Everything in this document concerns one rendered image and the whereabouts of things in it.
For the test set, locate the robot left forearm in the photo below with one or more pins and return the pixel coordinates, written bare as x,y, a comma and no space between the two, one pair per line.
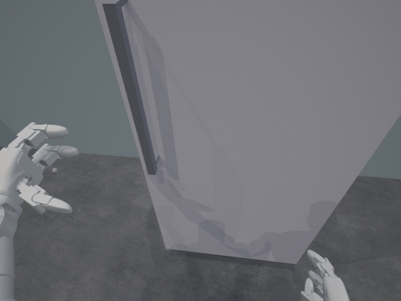
10,211

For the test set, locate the fridge door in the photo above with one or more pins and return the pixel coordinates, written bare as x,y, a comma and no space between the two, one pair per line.
263,113

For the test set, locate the robot left hand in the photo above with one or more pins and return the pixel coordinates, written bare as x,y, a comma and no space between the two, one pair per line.
15,165

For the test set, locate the handle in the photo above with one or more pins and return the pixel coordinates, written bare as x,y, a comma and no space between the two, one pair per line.
118,32

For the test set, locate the robot right hand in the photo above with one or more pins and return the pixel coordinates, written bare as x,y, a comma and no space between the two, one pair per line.
330,288

